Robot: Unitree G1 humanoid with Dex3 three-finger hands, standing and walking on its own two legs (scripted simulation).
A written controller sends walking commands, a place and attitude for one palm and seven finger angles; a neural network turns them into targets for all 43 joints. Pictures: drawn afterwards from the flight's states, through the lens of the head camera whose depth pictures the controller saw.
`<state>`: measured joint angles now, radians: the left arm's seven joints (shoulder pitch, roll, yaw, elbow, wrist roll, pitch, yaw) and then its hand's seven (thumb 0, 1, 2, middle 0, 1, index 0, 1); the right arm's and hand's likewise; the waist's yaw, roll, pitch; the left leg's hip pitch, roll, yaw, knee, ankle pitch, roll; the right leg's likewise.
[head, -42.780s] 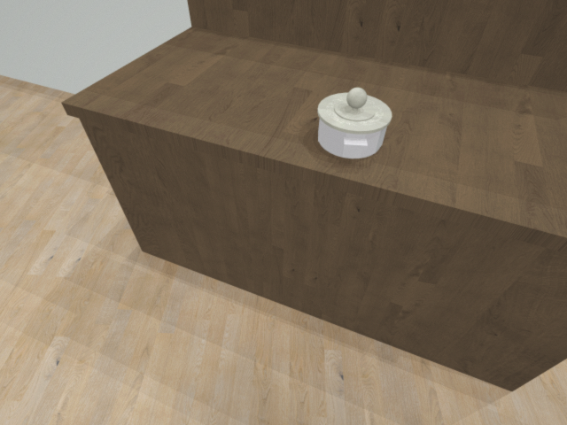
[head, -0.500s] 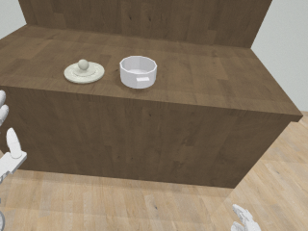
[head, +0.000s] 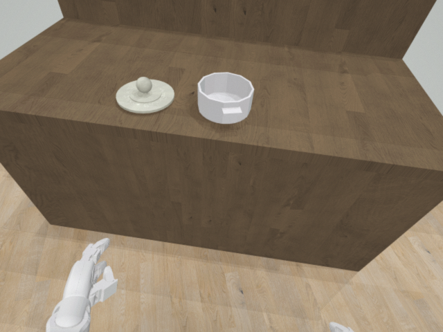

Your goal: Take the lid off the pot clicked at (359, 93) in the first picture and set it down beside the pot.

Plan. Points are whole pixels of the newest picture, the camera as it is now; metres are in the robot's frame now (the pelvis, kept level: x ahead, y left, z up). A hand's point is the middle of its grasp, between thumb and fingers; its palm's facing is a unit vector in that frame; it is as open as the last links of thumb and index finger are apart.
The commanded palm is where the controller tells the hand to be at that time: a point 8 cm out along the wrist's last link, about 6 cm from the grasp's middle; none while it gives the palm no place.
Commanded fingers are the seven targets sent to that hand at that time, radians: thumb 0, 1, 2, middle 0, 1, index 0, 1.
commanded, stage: stop stepping back and stand still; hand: left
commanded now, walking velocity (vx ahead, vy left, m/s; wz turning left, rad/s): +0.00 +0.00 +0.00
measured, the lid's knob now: (144, 84) +0.78 +0.23 +0.03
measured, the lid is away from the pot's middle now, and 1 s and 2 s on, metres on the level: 0.25 0.25 0.25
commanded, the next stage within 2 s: let the arm hang, fingers relaxed in 0.78 s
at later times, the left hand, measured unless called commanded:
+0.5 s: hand out of the picture +0.13 +0.17 -0.17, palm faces -0.01 -0.97 -0.26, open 7.3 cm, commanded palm none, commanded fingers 0.00 0.90 0.90 -0.20 -0.30 -0.20 -0.30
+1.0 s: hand out of the picture +0.11 +0.13 -0.18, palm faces +0.00 -0.98 -0.19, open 7.3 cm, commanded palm none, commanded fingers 0.00 0.90 0.90 -0.20 -0.30 -0.20 -0.30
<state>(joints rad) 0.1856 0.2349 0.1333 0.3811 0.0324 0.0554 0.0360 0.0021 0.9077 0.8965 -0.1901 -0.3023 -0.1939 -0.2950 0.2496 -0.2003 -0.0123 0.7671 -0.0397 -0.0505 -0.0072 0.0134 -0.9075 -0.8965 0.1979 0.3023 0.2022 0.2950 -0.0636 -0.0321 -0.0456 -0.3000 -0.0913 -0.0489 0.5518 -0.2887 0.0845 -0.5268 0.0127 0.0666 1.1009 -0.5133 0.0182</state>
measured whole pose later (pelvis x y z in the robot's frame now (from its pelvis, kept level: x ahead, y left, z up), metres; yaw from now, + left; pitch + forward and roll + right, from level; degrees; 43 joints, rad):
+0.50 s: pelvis +0.05 -0.03 +0.00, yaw -2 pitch +0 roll -1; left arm 0.21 0.22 0.04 0.97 0.01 0.01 0.04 0.00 0.91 0.90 -0.20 -0.30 -0.20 -0.30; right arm 0.35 -0.11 -0.03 1.01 -0.01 0.00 -0.05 0.01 -0.91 -0.90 0.20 0.30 0.20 0.29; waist -0.03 0.01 0.05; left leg -0.16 -0.03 -0.04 0.55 -0.39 0.03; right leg -0.24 0.03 0.05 0.54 -0.31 0.00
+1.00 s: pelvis +0.06 -0.05 +0.00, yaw -2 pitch +0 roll -1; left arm 0.24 0.16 0.04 1.04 0.01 0.00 0.04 0.00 0.93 0.89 -0.20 -0.30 -0.20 -0.30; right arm 0.31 -0.11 -0.04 1.05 -0.01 -0.01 -0.05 0.01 -0.92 -0.90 0.19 0.30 0.20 0.29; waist -0.01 -0.01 0.05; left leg -0.12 0.00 -0.04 0.52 -0.40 0.01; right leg -0.21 0.06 0.04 0.52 -0.31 -0.03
